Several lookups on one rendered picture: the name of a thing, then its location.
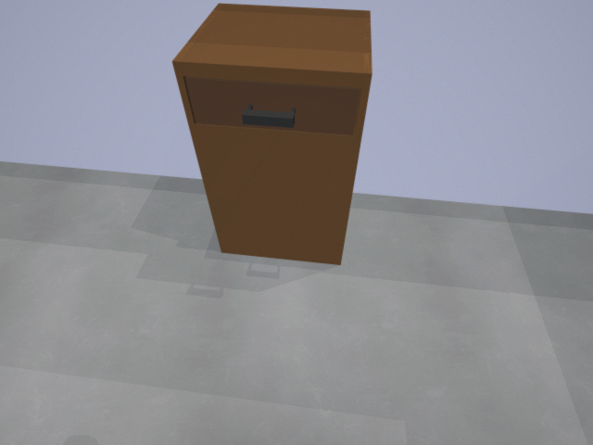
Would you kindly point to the handle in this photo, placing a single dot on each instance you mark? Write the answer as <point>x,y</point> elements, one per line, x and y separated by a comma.
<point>268,118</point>

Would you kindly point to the drawer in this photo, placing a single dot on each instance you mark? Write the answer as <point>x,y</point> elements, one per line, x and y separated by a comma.
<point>319,108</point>

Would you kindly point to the cabinet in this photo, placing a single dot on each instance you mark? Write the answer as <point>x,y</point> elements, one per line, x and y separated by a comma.
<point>276,193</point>

